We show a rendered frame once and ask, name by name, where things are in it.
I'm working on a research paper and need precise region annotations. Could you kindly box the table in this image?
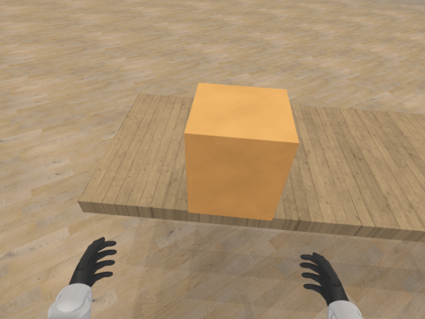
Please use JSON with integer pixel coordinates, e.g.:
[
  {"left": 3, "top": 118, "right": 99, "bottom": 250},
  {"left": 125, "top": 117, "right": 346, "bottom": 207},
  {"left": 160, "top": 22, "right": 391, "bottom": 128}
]
[{"left": 78, "top": 94, "right": 425, "bottom": 243}]

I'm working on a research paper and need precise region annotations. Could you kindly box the robot right hand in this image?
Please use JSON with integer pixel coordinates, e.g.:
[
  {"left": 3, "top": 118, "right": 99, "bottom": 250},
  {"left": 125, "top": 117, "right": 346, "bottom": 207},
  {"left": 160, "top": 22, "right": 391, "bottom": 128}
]
[{"left": 299, "top": 252, "right": 349, "bottom": 306}]

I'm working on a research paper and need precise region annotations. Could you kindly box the robot left hand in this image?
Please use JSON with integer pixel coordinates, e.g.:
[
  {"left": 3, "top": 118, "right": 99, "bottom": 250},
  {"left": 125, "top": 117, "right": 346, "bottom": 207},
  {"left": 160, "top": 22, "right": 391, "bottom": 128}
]
[{"left": 69, "top": 237, "right": 117, "bottom": 288}]

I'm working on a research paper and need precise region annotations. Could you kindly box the carton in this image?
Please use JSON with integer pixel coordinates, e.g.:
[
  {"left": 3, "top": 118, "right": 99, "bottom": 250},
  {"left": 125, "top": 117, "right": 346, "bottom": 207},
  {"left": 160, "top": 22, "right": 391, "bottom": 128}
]
[{"left": 184, "top": 83, "right": 299, "bottom": 221}]

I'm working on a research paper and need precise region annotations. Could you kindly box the robot left forearm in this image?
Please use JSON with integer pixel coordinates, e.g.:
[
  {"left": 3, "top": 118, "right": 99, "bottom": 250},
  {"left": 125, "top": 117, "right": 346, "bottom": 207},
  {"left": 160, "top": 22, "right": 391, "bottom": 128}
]
[{"left": 47, "top": 283, "right": 92, "bottom": 319}]

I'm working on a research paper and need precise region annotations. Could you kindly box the robot right forearm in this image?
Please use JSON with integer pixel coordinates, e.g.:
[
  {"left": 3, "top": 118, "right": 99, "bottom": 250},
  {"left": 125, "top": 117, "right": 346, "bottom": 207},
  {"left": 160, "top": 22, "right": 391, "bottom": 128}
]
[{"left": 327, "top": 300, "right": 364, "bottom": 319}]

